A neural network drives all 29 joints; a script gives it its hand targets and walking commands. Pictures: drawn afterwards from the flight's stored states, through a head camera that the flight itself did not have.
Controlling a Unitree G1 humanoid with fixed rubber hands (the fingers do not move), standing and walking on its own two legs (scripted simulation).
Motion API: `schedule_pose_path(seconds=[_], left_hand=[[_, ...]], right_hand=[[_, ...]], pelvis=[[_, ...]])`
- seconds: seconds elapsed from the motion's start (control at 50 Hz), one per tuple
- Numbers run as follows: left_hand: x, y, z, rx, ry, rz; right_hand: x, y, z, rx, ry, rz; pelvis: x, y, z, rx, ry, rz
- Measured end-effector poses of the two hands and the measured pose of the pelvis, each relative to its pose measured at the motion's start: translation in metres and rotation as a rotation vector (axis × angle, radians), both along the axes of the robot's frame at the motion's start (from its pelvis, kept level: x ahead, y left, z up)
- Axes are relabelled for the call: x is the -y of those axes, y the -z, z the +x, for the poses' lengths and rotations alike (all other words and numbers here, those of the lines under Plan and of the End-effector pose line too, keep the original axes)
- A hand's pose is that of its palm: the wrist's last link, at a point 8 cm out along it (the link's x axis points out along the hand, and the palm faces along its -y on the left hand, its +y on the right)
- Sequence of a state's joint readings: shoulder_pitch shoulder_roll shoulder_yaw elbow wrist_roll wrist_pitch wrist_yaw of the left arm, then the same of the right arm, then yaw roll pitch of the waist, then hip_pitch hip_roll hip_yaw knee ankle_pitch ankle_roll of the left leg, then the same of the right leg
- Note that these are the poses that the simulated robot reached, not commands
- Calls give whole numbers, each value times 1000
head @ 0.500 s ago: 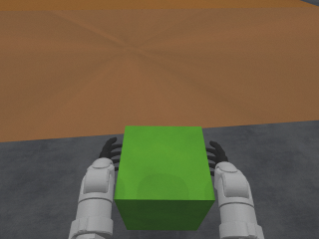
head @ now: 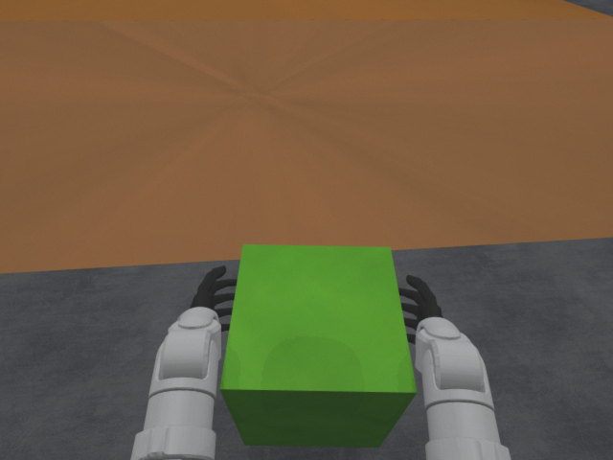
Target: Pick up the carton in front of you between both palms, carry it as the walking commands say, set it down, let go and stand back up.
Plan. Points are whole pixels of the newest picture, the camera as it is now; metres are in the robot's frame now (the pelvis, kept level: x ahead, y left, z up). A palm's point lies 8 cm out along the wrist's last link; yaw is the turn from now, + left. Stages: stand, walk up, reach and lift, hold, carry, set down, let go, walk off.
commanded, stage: carry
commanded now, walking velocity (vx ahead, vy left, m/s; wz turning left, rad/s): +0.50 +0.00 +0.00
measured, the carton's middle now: (314, 350) +0.29 +0.00 -0.03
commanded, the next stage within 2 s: none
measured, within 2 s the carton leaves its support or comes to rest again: neither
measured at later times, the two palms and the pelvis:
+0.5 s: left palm (198, 242) +0.40 +0.17 +0.09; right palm (396, 238) +0.42 -0.13 +0.09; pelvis +0.18 +0.01 +0.00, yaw +3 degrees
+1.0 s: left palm (209, 136) +0.71 +0.22 +0.10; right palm (353, 139) +0.70 -0.08 +0.11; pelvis +0.47 +0.07 +0.01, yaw +0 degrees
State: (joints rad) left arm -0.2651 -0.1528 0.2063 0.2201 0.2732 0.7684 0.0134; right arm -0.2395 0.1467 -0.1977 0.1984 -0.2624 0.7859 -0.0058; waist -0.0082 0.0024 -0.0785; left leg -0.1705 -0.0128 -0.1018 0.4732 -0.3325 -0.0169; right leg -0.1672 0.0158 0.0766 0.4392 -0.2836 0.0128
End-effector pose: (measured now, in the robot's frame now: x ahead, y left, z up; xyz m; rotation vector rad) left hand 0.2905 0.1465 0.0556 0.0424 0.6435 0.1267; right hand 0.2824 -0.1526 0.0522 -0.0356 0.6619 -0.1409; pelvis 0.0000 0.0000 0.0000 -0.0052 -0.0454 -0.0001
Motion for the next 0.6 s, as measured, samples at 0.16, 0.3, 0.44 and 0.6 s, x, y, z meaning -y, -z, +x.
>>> schedule_pose_path(seconds=[0.16, 0.3, 0.44, 0.6], left_hand=[[-23, -17, 22, 81, -42, -46], [-17, -41, 61, 81, -43, -72], [-14, -34, 97, 17, -72, -83], [-53, -32, 166, 7, -166, -109]], right_hand=[[-23, -23, 30, 81, 0, 20], [-17, -42, 62, 82, 33, 48], [-13, -38, 104, 17, 42, 75], [-52, -37, 196, 1, -25, 84]], pelvis=[[-17, 8, 29, -84, -2, 9], [-14, 1, 80, -134, 15, -27], [-7, 4, 147, -148, -48, -7], [-30, 4, 235, -137, -42, 12]])
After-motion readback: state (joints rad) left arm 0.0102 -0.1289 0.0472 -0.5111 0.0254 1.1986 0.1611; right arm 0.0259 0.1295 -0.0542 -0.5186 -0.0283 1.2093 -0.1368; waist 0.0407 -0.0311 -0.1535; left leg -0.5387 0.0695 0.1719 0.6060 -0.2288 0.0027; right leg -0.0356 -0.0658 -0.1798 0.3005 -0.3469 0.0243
